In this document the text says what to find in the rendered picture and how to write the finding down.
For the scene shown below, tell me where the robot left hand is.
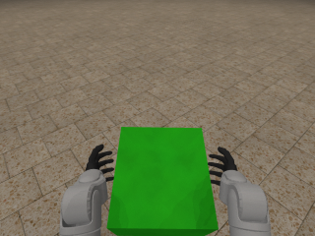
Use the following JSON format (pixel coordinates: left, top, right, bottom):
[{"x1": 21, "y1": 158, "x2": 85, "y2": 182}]
[{"x1": 85, "y1": 144, "x2": 114, "y2": 182}]

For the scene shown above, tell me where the left robot forearm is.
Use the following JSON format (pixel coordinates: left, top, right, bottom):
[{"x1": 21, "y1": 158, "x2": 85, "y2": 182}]
[{"x1": 59, "y1": 169, "x2": 108, "y2": 236}]

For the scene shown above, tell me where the carton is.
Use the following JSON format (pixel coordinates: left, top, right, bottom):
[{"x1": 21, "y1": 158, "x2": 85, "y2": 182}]
[{"x1": 106, "y1": 127, "x2": 219, "y2": 236}]

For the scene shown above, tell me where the right robot forearm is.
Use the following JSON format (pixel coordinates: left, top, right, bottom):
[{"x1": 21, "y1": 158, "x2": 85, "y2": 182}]
[{"x1": 219, "y1": 170, "x2": 272, "y2": 236}]

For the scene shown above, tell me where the robot right hand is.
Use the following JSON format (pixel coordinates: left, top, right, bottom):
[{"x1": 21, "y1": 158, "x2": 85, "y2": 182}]
[{"x1": 208, "y1": 147, "x2": 237, "y2": 186}]

